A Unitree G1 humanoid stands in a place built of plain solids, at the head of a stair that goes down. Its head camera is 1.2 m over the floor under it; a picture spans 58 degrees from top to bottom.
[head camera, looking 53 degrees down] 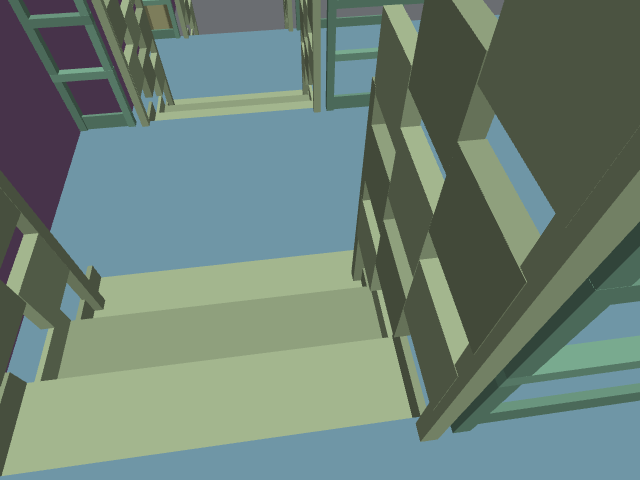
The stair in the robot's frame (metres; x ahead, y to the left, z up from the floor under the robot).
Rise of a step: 0.16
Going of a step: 0.30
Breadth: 1.22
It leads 8 degrees to the left of straight ahead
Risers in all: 4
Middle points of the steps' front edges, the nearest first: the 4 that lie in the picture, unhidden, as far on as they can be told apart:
0.24 0.30 0.00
0.54 0.34 -0.16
0.84 0.38 -0.32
1.14 0.42 -0.49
